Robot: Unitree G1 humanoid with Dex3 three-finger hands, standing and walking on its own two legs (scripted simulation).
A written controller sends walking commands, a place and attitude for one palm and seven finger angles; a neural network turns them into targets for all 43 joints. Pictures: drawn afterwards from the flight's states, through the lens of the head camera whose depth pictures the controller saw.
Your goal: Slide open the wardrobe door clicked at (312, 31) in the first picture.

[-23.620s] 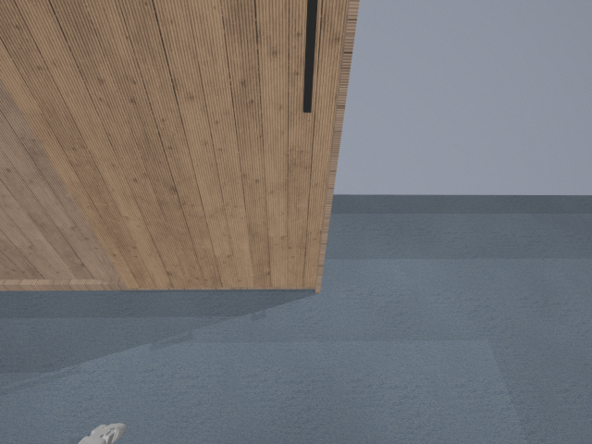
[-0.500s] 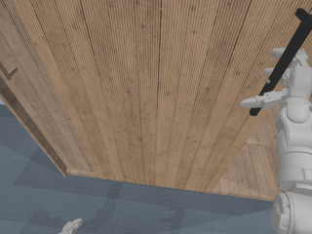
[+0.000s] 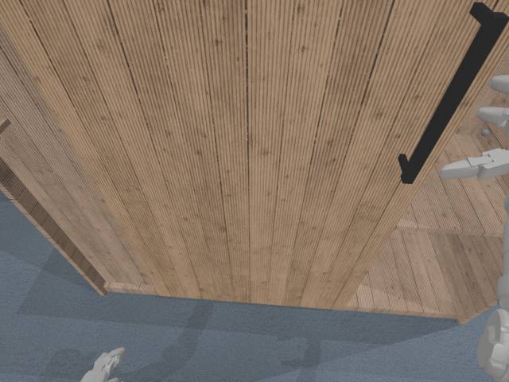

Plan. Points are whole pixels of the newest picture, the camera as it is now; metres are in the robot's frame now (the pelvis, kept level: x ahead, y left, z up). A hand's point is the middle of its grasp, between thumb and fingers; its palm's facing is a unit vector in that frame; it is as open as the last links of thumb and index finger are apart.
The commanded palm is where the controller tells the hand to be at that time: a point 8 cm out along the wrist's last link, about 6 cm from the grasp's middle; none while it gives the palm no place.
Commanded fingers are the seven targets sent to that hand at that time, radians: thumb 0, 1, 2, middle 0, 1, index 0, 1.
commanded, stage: slip the hand off the handle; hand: right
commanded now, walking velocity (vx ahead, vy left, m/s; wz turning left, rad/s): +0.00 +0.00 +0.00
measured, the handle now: (437, 108) +0.48 -0.24 +0.21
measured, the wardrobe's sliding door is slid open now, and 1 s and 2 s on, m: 0.45 0.45 0.45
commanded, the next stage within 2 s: draw the hand back to the body in 0.76 s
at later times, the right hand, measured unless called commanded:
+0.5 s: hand out of the picture +0.35 -0.30 +0.20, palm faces +0.36 +0.92 -0.17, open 14.7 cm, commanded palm +0.31 -0.33 +0.21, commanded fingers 0.00 0.55 -0.20 0.25 1.15 0.25 1.15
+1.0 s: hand out of the picture +0.29 -0.27 +0.21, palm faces +0.20 +0.98 -0.04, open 14.7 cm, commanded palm +0.25 -0.31 +0.20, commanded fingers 0.00 0.55 -0.20 0.25 1.15 0.25 1.15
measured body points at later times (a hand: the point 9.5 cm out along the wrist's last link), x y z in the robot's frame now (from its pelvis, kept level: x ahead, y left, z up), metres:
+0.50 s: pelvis +0.00 +0.00 +0.00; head +0.00 +0.00 +0.45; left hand +0.15 +0.25 -0.10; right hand +0.33 -0.35 +0.21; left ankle -0.01 +0.09 -0.74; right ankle +0.03 -0.09 -0.74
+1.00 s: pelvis -0.01 +0.01 +0.00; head -0.04 +0.03 +0.45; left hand +0.18 +0.23 -0.08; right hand +0.27 -0.32 +0.21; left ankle -0.01 +0.09 -0.74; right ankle +0.03 -0.09 -0.74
